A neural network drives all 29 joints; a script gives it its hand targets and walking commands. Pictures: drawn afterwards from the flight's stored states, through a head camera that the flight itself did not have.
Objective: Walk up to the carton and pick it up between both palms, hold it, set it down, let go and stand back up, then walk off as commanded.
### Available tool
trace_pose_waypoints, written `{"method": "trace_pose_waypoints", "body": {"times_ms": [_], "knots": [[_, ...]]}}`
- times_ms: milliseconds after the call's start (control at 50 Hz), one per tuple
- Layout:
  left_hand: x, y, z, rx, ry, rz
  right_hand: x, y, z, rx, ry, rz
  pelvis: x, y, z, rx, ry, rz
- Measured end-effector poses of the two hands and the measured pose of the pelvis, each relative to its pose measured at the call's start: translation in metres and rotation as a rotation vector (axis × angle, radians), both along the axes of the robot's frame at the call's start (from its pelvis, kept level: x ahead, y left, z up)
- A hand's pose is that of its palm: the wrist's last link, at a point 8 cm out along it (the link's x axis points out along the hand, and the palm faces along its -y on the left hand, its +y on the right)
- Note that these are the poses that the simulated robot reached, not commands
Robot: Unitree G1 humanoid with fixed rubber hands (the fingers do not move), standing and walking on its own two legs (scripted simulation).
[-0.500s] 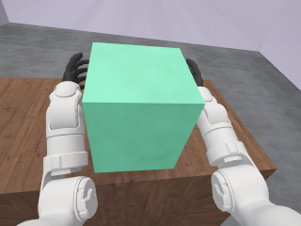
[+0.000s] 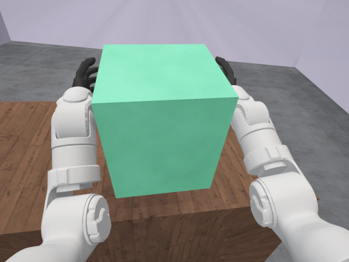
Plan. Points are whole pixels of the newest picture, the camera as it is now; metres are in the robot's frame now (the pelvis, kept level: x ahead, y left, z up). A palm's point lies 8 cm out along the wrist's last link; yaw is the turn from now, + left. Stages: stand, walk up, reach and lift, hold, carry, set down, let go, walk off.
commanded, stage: reach and lift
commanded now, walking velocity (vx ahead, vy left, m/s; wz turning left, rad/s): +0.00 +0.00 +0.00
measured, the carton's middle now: (160, 121) +0.35 +0.00 +0.21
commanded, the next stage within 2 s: hold in 0.50 s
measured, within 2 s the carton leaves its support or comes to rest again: neither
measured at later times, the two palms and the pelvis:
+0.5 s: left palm (83, 82) +0.38 +0.16 +0.28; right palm (231, 78) +0.38 -0.15 +0.30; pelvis +0.01 -0.01 +0.00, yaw +0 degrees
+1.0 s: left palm (84, 75) +0.38 +0.15 +0.29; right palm (234, 73) +0.38 -0.15 +0.31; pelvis +0.00 -0.01 +0.00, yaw +0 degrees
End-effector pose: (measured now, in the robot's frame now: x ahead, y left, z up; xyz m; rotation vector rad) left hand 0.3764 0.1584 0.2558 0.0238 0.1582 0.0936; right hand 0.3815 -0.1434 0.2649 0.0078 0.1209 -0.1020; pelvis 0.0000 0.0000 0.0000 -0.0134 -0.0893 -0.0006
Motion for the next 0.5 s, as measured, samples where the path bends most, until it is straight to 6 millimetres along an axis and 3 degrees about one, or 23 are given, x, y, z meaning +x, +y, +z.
{"method": "trace_pose_waypoints", "body": {"times_ms": [500], "knots": [[0.006, -0.003, 0.022, -0.023, -0.001, -0.025, 0.001, -0.004, 0.031, -0.027, 0.01, -0.012, 0.007, -0.006, 0.0, -0.002, 0.022, -0.003]]}}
